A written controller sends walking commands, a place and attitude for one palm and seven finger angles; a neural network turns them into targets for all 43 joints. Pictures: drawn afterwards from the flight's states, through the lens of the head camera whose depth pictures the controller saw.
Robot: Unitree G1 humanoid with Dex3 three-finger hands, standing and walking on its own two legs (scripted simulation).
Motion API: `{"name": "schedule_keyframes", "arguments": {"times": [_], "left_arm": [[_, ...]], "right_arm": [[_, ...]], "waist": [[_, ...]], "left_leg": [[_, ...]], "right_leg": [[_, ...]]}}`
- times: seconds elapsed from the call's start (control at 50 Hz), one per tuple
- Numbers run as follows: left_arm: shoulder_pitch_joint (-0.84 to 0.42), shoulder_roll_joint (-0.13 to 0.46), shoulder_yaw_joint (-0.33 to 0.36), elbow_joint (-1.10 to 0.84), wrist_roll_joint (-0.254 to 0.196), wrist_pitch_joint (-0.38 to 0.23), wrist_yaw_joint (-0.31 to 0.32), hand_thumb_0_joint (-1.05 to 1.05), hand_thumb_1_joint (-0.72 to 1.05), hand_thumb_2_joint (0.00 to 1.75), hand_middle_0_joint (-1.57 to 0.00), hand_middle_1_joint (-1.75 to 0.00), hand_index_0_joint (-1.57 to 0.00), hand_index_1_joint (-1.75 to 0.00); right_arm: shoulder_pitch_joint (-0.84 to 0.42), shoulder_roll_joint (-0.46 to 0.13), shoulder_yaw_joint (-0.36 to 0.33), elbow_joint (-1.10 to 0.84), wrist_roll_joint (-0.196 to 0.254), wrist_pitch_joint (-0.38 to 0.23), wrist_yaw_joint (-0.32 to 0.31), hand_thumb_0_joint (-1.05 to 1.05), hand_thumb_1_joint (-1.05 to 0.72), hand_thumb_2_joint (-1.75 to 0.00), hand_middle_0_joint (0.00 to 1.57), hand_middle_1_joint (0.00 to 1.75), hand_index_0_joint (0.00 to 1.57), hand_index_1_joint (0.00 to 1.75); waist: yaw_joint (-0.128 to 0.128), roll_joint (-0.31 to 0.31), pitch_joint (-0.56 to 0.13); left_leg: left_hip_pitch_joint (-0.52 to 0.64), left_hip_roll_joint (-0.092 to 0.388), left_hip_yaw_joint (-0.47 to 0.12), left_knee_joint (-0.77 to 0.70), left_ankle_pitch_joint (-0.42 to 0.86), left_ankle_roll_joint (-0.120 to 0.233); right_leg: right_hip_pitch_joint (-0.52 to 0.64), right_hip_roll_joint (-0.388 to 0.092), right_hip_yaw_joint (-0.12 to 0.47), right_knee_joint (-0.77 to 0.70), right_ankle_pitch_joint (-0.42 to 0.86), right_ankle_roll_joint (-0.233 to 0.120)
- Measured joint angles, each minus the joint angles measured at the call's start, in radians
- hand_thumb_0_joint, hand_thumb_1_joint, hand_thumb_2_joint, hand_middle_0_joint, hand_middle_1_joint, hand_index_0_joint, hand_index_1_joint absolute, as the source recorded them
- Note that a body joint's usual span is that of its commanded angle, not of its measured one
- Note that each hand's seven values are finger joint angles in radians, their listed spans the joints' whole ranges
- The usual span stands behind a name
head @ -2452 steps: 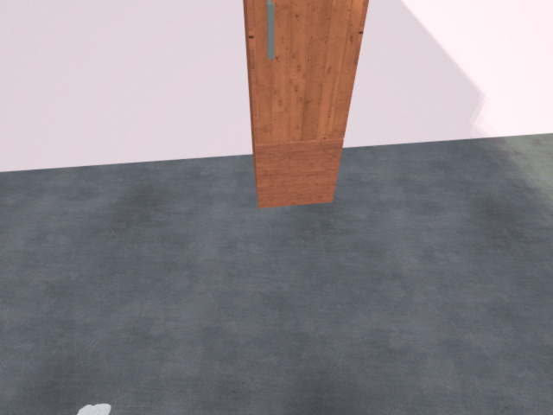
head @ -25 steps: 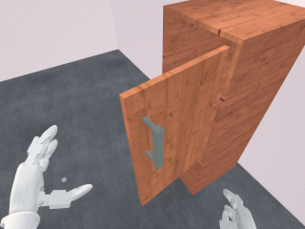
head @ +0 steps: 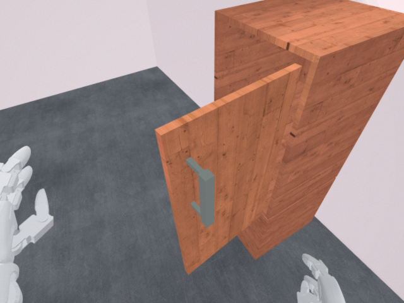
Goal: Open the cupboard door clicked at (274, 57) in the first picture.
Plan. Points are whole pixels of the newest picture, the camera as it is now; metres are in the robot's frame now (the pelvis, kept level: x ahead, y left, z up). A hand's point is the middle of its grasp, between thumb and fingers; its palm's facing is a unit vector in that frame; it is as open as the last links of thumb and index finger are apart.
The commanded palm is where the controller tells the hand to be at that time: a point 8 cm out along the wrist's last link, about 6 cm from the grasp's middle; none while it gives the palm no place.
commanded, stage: draw the hand back to the body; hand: left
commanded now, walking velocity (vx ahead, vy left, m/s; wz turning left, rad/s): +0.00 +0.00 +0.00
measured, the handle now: (200, 194) +0.30 +0.05 +0.09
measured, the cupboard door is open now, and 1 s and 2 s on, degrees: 97 97 97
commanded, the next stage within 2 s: step back with the hand held close in 0.24 s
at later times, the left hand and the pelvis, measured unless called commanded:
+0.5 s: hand (48, 218) +0.18 +0.26 +0.15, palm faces +0.45 -0.78 -0.44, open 7.4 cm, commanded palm +0.13 +0.29 +0.17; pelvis -0.02 -0.01 +0.00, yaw +0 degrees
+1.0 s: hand (17, 259) +0.12 +0.27 +0.15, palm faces +0.43 -0.76 -0.50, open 7.4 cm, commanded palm +0.06 +0.31 +0.17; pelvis -0.08 +0.01 -0.02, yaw -1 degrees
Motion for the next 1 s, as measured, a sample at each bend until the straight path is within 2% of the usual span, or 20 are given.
{"name": "schedule_keyframes", "arguments": {"times": [0.12,0.4,0.5,0.62,0.72,0.88,1.0], "left_arm": [[0.012,-0.004,-0.019,-0.007,0.0,-0.001,-0.008,0.01,0.86,0.89,-0.2,-0.3,-0.21,-0.3],[-0.006,0.002,-0.006,0.013,-0.001,-0.011,-0.012,0.01,0.89,0.9,-0.21,-0.3,-0.21,-0.31],[-0.004,0.023,0.054,0.026,0.01,-0.059,-0.013,0.01,0.89,0.9,-0.21,-0.3,-0.21,-0.31],[0.07,0.042,0.037,-0.042,0.019,-0.071,-0.013,0.01,0.89,0.9,-0.21,-0.3,-0.21,-0.3],[0.102,0.085,0.059,-0.094,0.021,-0.076,-0.005,0.01,0.89,0.9,-0.21,-0.3,-0.22,-0.31],[0.097,0.103,0.108,-0.136,0.036,-0.089,0.011,0.01,0.89,0.9,-0.21,-0.3,-0.22,-0.31],[0.061,0.065,0.111,-0.126,0.052,-0.107,0.016,0.01,0.89,0.9,-0.21,-0.3,-0.22,-0.31]], "right_arm": [[0.001,0.004,0.001,0.003,-0.002,0.0,0.001,0.02,-0.9,-0.9,0.2,0.3,0.2,0.3],[0.004,0.01,0.005,0.01,0.002,-0.002,-0.001,0.02,-0.9,-0.9,0.2,0.3,0.2,0.3],[-0.017,0.006,0.005,-0.018,0.002,0.031,0.006,0.02,-0.9,-0.9,0.2,0.3,0.2,0.3],[-0.022,-0.01,-0.022,-0.044,0.004,0.062,-0.002,0.02,-0.9,-0.9,0.2,0.3,0.2,0.3],[-0.019,-0.004,-0.039,-0.055,0.01,0.085,-0.013,0.02,-0.9,-0.9,0.2,0.3,0.2,0.3],[0.0,0.016,-0.029,-0.085,0.007,0.069,-0.013,0.02,-0.9,-0.9,0.2,0.3,0.2,0.3],[0.009,0.024,-0.014,-0.088,0.006,0.051,-0.006,0.02,-0.9,-0.9,0.2,0.3,0.2,0.3]], "waist": [[-0.001,-0.002,0.0],[-0.003,0.006,0.005],[-0.034,-0.002,0.004],[-0.061,-0.025,0.018],[-0.073,-0.058,0.026],[-0.068,-0.095,0.029],[-0.058,-0.08,0.033]], "left_leg": [[0.003,0.003,0.0,-0.005,0.005,-0.004],[-0.001,0.014,-0.004,-0.003,0.013,-0.012],[-0.081,0.026,-0.006,0.027,0.016,-0.012],[-0.146,0.012,0.015,0.043,0.028,-0.001],[-0.188,-0.001,0.027,0.074,0.03,0.009],[-0.248,-0.024,0.045,0.147,0.028,0.028],[-0.31,-0.017,0.035,0.244,-0.003,0.029]], "right_leg": [[0.002,0.004,0.0,-0.004,0.004,-0.004],[0.006,0.015,-0.005,-0.018,0.018,-0.014],[-0.052,0.025,-0.008,-0.036,0.048,-0.015],[-0.132,0.011,0.012,0.001,0.057,-0.004],[-0.185,-0.004,0.023,0.05,0.053,0.006],[-0.263,-0.026,0.053,0.16,0.041,0.019],[-0.306,-0.018,0.052,0.224,0.022,0.017]]}}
